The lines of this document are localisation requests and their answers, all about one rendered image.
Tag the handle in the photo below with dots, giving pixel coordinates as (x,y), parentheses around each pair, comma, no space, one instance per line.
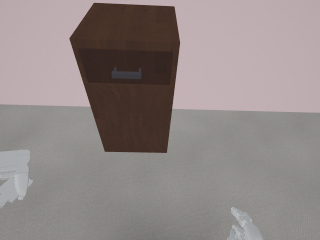
(126,74)

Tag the robot right hand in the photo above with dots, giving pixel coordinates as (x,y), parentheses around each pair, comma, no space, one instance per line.
(249,232)

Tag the cabinet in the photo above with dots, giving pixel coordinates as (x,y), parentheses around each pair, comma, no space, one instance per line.
(132,118)

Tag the drawer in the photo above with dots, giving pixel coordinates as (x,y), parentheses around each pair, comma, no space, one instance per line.
(156,66)

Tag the robot left hand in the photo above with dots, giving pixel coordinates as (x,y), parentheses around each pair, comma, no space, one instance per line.
(14,168)

